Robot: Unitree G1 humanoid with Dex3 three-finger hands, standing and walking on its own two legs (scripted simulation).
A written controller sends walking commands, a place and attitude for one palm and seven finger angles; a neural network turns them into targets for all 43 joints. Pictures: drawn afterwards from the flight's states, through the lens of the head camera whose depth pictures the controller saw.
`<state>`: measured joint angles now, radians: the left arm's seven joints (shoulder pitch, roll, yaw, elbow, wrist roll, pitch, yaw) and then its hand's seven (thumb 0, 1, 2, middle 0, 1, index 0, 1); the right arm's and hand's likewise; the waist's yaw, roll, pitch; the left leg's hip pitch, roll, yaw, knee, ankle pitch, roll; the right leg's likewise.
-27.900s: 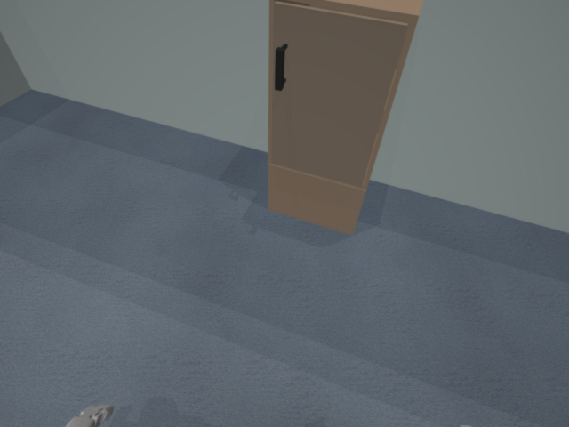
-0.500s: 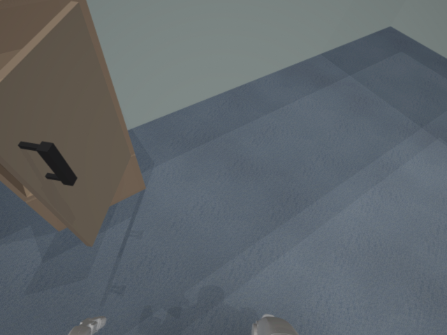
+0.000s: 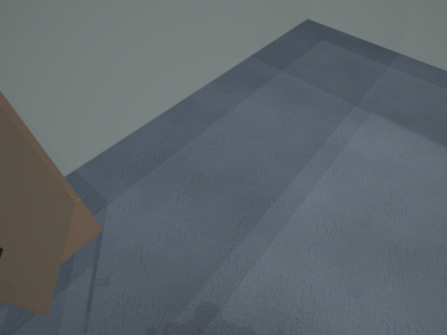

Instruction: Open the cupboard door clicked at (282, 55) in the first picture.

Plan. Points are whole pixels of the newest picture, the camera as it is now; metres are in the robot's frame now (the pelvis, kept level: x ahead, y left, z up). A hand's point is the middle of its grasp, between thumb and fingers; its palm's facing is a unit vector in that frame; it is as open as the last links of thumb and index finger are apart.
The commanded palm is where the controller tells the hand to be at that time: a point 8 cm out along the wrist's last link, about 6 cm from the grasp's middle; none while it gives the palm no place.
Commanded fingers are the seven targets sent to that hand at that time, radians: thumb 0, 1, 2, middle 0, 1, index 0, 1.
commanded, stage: walk to a spot facing it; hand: left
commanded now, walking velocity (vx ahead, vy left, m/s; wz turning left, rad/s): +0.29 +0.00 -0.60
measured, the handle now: out of the picture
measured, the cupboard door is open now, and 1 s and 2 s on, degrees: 47 47 47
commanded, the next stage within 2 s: turn to face it in 1.36 s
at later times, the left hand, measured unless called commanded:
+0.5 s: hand (204, 231) +0.37 +0.07 -0.18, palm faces -0.35 -0.92 -0.19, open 7.4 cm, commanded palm none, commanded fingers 0.00 0.90 0.90 -0.20 -0.30 -0.20 -0.30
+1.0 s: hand (226, 228) +0.38 +0.02 -0.17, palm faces -0.34 -0.92 -0.19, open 7.3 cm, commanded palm none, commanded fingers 0.00 0.90 0.90 -0.20 -0.30 -0.20 -0.30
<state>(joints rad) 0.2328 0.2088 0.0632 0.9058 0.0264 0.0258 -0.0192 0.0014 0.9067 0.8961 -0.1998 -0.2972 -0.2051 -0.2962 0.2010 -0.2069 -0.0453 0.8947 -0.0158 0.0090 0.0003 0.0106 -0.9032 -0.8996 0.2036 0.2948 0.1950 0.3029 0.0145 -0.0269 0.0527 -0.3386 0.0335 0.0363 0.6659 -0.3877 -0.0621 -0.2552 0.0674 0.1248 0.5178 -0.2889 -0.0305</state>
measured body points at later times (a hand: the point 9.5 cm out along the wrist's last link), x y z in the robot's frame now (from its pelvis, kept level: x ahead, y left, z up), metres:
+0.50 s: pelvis +0.17 -0.06 -0.03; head +0.22 -0.07 +0.42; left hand +0.39 +0.12 -0.16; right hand -0.01 -0.23 -0.17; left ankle +0.02 +0.12 -0.70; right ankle +0.23 -0.13 -0.74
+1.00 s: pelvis +0.39 -0.16 +0.00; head +0.42 -0.18 +0.44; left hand +0.40 +0.07 -0.15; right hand +0.41 -0.42 -0.14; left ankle +0.54 -0.10 -0.70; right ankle +0.23 -0.13 -0.74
